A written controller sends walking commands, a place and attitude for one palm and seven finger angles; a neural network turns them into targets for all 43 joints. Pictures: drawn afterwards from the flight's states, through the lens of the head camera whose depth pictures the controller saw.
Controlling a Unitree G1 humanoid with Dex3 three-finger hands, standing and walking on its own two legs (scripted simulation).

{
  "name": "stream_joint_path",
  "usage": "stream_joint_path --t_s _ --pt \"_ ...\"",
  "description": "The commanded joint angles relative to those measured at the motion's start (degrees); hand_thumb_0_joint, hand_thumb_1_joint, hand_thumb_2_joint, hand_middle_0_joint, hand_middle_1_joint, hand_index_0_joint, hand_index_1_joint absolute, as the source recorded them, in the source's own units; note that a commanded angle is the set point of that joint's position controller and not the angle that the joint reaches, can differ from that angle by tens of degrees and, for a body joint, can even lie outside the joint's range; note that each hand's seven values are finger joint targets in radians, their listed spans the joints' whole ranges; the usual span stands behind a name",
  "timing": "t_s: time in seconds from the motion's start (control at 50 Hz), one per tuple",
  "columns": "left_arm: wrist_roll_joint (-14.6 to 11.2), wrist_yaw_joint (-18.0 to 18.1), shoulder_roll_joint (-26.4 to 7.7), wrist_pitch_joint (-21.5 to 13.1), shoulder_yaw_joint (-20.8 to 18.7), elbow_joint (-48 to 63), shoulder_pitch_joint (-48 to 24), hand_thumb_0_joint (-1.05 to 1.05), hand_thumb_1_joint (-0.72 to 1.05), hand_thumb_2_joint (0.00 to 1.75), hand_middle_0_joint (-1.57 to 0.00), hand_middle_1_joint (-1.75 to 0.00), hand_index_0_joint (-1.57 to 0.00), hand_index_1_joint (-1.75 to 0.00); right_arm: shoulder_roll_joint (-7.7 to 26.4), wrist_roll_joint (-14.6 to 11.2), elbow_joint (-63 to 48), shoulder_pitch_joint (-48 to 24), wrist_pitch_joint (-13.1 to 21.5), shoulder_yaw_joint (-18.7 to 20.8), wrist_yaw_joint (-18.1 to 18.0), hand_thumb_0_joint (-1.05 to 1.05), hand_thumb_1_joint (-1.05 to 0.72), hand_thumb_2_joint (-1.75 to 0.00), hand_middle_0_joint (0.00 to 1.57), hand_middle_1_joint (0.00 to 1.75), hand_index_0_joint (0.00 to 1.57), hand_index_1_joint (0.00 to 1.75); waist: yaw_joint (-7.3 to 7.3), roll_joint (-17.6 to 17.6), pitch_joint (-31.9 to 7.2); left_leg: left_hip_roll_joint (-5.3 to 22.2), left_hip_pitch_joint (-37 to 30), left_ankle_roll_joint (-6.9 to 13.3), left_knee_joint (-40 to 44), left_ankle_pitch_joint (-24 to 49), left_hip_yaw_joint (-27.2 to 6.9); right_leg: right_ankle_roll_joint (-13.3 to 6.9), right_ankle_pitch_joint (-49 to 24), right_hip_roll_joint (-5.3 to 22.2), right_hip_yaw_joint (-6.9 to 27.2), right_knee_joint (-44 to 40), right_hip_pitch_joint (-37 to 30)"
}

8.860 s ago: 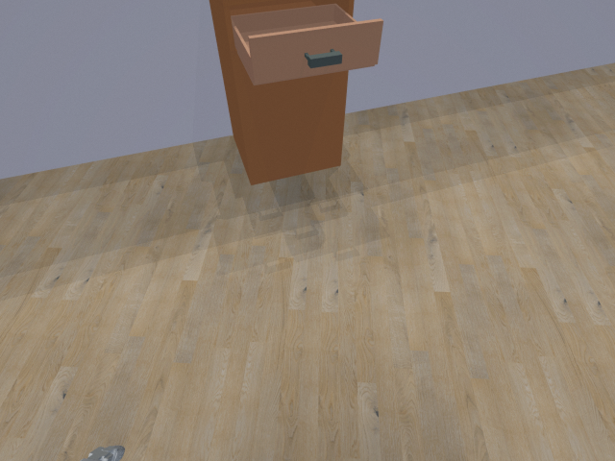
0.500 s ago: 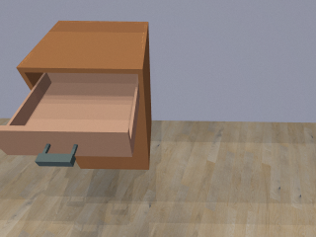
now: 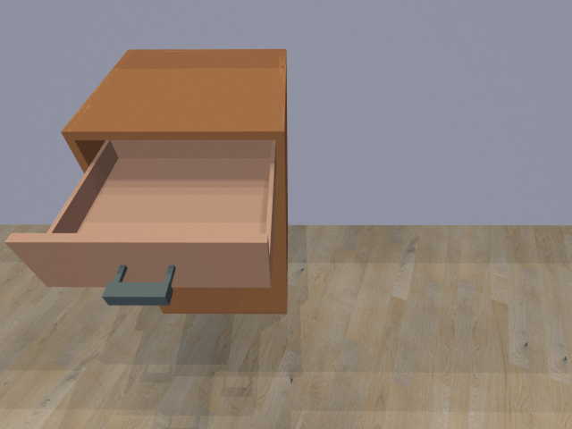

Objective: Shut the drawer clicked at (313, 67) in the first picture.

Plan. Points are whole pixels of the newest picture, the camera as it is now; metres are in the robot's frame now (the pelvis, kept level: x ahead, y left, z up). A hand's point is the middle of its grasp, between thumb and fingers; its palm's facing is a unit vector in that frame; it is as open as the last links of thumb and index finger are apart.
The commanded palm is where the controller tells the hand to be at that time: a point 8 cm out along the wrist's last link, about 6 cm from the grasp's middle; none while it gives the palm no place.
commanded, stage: shuffle to correct the standing spot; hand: left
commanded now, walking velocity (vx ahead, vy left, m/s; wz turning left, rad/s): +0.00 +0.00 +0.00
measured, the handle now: (142, 282) +0.35 +0.28 -0.04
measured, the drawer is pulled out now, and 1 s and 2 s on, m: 0.29 0.29 0.29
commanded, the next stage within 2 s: come to a stop and stand still in 0.34 s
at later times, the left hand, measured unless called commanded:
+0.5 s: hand out of the picture +0.01 +0.18 -0.19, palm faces +0.07 -0.98 -0.17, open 7.4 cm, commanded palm none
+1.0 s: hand out of the picture +0.09 +0.18 -0.17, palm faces +0.01 -0.97 -0.25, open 7.3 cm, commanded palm none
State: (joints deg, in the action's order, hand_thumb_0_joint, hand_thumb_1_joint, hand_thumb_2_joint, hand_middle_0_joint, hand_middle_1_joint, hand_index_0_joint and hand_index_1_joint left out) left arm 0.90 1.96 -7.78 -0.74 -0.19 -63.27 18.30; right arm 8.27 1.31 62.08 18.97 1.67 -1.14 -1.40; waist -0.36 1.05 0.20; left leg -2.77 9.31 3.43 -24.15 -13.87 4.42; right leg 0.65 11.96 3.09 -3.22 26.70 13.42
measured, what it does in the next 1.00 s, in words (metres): stands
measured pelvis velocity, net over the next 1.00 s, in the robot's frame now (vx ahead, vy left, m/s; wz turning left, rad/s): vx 0.03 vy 0.00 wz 0.00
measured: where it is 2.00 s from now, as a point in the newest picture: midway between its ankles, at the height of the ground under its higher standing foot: outside the picture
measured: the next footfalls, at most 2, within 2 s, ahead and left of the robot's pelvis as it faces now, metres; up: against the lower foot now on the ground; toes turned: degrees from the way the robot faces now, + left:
none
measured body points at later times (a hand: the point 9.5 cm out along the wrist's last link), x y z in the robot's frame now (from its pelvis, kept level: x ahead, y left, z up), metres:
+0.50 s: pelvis +0.04 +0.02 -0.01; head +0.05 +0.03 +0.44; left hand +0.00 +0.23 -0.17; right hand +0.02 -0.21 -0.16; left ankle -0.01 +0.08 -0.74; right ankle +0.02 -0.12 -0.73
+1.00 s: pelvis +0.03 +0.00 -0.01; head +0.05 -0.01 +0.44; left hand +0.09 +0.23 -0.15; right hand +0.05 -0.23 -0.17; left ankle -0.01 +0.08 -0.74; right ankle +0.06 -0.09 -0.74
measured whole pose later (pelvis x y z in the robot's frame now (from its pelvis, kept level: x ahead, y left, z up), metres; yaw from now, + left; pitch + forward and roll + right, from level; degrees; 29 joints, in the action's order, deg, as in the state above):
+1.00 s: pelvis +0.03 +0.00 -0.01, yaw +0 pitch -1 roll +1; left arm 0.5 2.7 -10.0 -0.4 0.7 -57.1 14.1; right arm 10.3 1.5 58.0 16.9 0.4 0.0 -1.7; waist 0.8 0.7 1.5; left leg -3.0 8.5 3.3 -28.1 -19.0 4.4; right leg -2.5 14.5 0.7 -4.6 31.7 16.5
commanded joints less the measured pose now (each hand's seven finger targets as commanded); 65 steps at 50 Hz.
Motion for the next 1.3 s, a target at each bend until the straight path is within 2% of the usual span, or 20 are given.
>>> stream_joint_path --t_s 0.0,0.06,0.16,0.26,0.32,0.36,0.38,0.42,0.46,0.52,0.6,0.64,0.68,0.8,0.82,0.84,0.88,0.96,1.12,1.28 --pt "-0.1 0.1 -3.8 -0.6 -0.1 1.2 3.7 0.00 0.90 0.90 -0.20 -0.30 -0.20 -0.30 5.7 -0.4 -0.7 3.0 0.8 1.0 -0.5 0.00 -0.90 -0.90 0.20 0.30 0.20 0.30 0.03 -1.4 4.4 9.1 5.9 -0.7 8.4 1.4 -9.0 -2.2 -3.3 2.7 3.8 -2.8 -2.5" --pt "-0.2 0.2 -3.8 -0.7 -0.1 0.9 3.9 0.00 0.90 0.90 -0.20 -0.30 -0.20 -0.30 5.4 -0.5 0.1 3.0 0.9 0.9 -0.5 0.00 -0.90 -0.90 0.20 0.30 0.20 0.30 0.16 -1.8 3.6 8.8 4.5 -0.8 7.2 5.2 -8.1 -2.2 -4.7 2.9 4.2 -2.8 -2.9" --pt "0.3 0.1 -4.6 -0.6 -0.7 1.1 4.2 0.00 0.90 0.90 -0.20 -0.30 -0.20 -0.30 5.6 -0.3 0.6 3.1 -0.2 0.9 -0.1 0.00 -0.90 -0.90 0.20 0.30 0.20 0.30 -0.09 -1.7 6.0 7.1 7.5 -0.5 5.4 -8.0 -7.1 -3.7 7.1 3.6 5.5 -2.9 -1.1" --pt "0.3 0.1 -6.8 -0.6 -2.0 1.9 5.6 0.00 0.90 0.90 -0.20 -0.30 -0.20 -0.30 4.3 0.0 -0.6 3.3 -0.8 1.0 0.4 0.00 -0.90 -0.90 0.20 0.30 0.20 0.30 -0.37 -6.2 7.6 3.5 11.2 -1.4 -2.2 -8.6 -3.2 -6.7 14.8 8.3 12.2 -6.9 -0.3" --pt "0.3 0.4 -8.3 -0.6 -3.0 2.5 6.4 0.00 0.90 0.90 -0.20 -0.30 -0.20 -0.30 3.5 -0.1 -1.3 3.3 -0.8 1.2 0.4 0.00 -0.90 -0.90 0.20 0.30 0.20 0.30 -0.57 -9.5 6.0 2.8 10.8 -2.0 -6.4 -7.2 -1.2 -8.6 11.2 11.7 14.9 -8.3 -1.4" --pt "0.4 0.5 -7.9 -0.4 -3.4 3.1 5.4 0.00 0.90 0.90 -0.20 -0.30 -0.20 -0.30 3.2 -0.2 -1.1 4.5 -0.4 1.1 0.3 0.00 -0.90 -0.90 0.20 0.30 0.20 0.30 0.12 -6.8 6.0 3.4 7.5 -1.9 -2.7 -4.9 -1.5 -8.5 5.3 11.1 12.8 -4.7 0.4" --pt "0.4 0.4 -7.3 -0.2 -3.3 3.6 4.3 0.00 0.90 0.90 -0.20 -0.30 -0.20 -0.30 3.6 -0.2 -0.7 5.9 -0.2 1.1 0.3 0.00 -0.90 -0.90 0.20 0.30 0.20 0.30 0.62 -2.9 5.7 4.2 5.0 -1.4 0.0 -0.9 -3.0 -7.2 3.9 8.4 9.1 -0.8 1.4" --pt "0.8 0.2 -4.2 0.3 -2.5 4.9 2.1 0.00 0.90 0.90 -0.20 -0.30 -0.20 -0.30 7.2 0.0 0.3 9.2 0.2 1.6 -0.1 0.00 -0.90 -0.90 0.20 0.30 0.20 0.30 1.66 10.8 4.8 12.8 -1.6 2.8 4.4 16.8 -12.7 -3.3 8.3 -0.2 -2.3 12.3 7.6" --pt "0.5 0.5 -2.6 0.2 -1.6 5.9 -0.9 0.00 0.90 0.90 -0.20 -0.30 -0.20 -0.30 6.5 0.2 0.5 10.7 0.3 1.2 -1.0 0.00 -0.90 -0.90 0.20 0.30 0.20 0.30 2.18 8.4 5.2 17.4 -8.4 7.8 4.2 40.2 -17.2 -2.2 20.6 -0.9 -1.4 20.7 15.8" --pt "-0.3 0.4 -1.8 0.3 -1.5 5.1 -1.0 0.00 0.90 0.90 -0.20 -0.30 -0.20 -0.30 5.9 -0.1 -0.8 5.9 0.5 1.2 -1.6 0.00 -0.90 -0.90 0.20 0.30 0.20 0.30 0.25 2.8 3.2 15.9 -8.0 7.1 1.2 54.6 -12.1 -1.5 13.5 0.8 -0.1 14.5 9.7" --pt "-0.4 0.8 -2.9 0.3 -1.5 3.5 2.6 0.00 0.90 0.90 -0.20 -0.30 -0.20 -0.30 5.7 -0.8 -0.9 3.2 0.7 1.6 -1.9 0.00 -0.90 -0.90 0.20 0.30 0.20 0.30 -1.51 1.7 1.2 12.3 -4.5 1.9 -0.3 45.2 -9.4 -2.0 -3.0 1.0 2.1 1.2 -1.4" --pt "-0.5 0.9 -4.9 -0.1 -1.4 2.9 3.5 0.00 0.90 0.90 -0.20 -0.30 -0.20 -0.30 4.8 -0.9 -0.9 3.6 0.5 1.8 -1.8 0.00 -0.90 -0.90 0.20 0.30 0.20 0.30 -0.80 -0.6 0.5 8.9 0.1 -1.6 -0.2 31.1 -7.7 -4.1 -21.9 4.8 6.8 1.8 -6.5" --pt "-0.6 0.9 -5.0 -0.3 -1.2 3.4 1.4 0.00 0.90 0.90 -0.20 -0.30 -0.20 -0.30 3.9 -0.9 -0.2 3.6 -0.4 1.9 -1.7 0.00 -0.90 -0.90 0.20 0.30 0.20 0.30 0.32 -7.7 1.0 8.0 1.3 -1.8 0.6 17.5 -6.8 -5.4 -27.6 6.7 8.4 2.7 -5.9" --pt "-0.5 0.9 -4.2 0.2 -0.8 4.3 -0.8 0.00 0.90 0.90 -0.20 -0.30 -0.20 -0.30 3.8 -0.6 1.6 2.4 0.2 1.2 -1.2 0.00 -0.90 -0.90 0.20 0.30 0.20 0.30 0.00 -3.0 2.4 9.4 0.4 -1.0 5.4 17.4 -7.9 -3.6 -13.5 3.6 6.4 0.3 -4.5" --pt "-0.5 0.9 -14.9 -0.5 -0.4 8.1 -3.0 0.00 0.90 0.90 -0.20 -0.30 -0.20 -0.30 10.5 -0.4 -5.0 -1.6 0.1 2.2 -1.0 0.00 -0.90 -0.90 0.20 0.30 0.20 0.30 0.47 -5.3 6.6 7.0 0.2 -2.6 7.8 23.0 -10.1 -3.7 -8.1 -0.8 4.0 4.3 -1.0" --pt "-0.1 1.1 -10.1 0.0 -1.1 8.9 -2.2 0.00 0.90 0.90 -0.20 -0.30 -0.20 -0.30 11.4 0.1 -6.4 -0.8 1.5 3.7 -1.4 0.00 -0.90 -0.90 0.20 0.30 0.20 0.30 0.10 0.1 1.3 11.2 1.0 -2.2 4.2 23.5 -11.7 -3.5 1.3 0.8 2.9 6.4 1.1" --pt "-0.3 1.1 -7.3 -0.1 0.0 8.9 -1.0 0.00 0.90 0.90 -0.20 -0.30 -0.20 -0.30 7.5 -0.1 -7.3 -2.4 0.8 2.7 -1.2 0.00 -0.90 -0.90 0.20 0.30 0.20 0.30 -0.64 4.1 -1.9 10.2 1.7 -1.1 2.3 18.9 -11.0 -3.9 -0.8 1.2 3.9 3.7 -0.4" --pt "-0.6 1.1 -9.5 -0.7 -0.1 8.7 -1.5 0.00 0.90 0.90 -0.20 -0.30 -0.20 -0.30 7.2 -0.2 -7.9 -0.8 -0.8 2.2 -0.3 0.00 -0.90 -0.90 0.20 0.30 0.20 0.30 1.48 -4.1 0.7 5.9 4.9 -1.0 -1.0 -2.1 -7.2 -5.8 0.2 5.8 11.1 -3.2 0.0" --pt "-0.5 1.0 -9.3 -1.2 0.4 7.3 -1.1 0.00 0.90 0.90 -0.20 -0.30 -0.20 -0.30 8.3 -0.4 -5.2 -1.2 -0.8 1.6 0.1 0.00 -0.90 -0.90 0.20 0.30 0.20 0.30 1.24 -1.6 2.0 7.8 1.5 -0.5 2.1 3.8 -7.1 -4.3 -6.5 3.9 9.0 -4.5 -1.2" --pt "-0.6 0.9 -8.8 -1.5 0.4 4.7 -0.2 0.00 0.90 0.90 -0.20 -0.30 -0.20 -0.30 8.1 -0.5 -1.9 -1.3 -1.1 1.5 0.1 0.00 -0.90 -0.90 0.20 0.30 0.20 0.30 1.22 -1.5 4.0 7.6 1.4 -0.9 4.1 0.3 -6.5 -3.9 -2.3 4.4 9.6 -8.4 -1.3"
